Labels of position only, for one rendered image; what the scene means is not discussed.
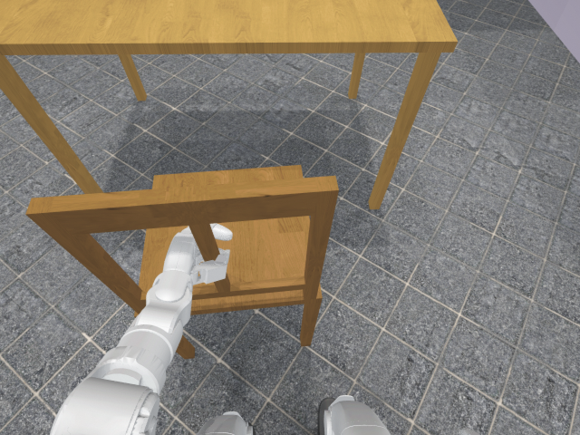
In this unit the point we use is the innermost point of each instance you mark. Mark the robot left forearm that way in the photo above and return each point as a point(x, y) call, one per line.
point(147, 348)

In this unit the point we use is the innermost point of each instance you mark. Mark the right robot thigh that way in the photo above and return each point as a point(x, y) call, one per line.
point(352, 418)

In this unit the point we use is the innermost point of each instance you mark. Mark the robot left upper arm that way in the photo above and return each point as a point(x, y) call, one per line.
point(105, 407)

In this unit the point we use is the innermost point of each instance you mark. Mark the robot left hand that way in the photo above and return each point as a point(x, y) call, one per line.
point(183, 255)

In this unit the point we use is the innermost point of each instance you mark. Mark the left robot shin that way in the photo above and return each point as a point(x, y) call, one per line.
point(232, 413)

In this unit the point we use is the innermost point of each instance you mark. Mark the chair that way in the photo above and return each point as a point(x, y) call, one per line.
point(276, 252)

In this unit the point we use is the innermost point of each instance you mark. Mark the table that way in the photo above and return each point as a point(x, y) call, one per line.
point(125, 27)

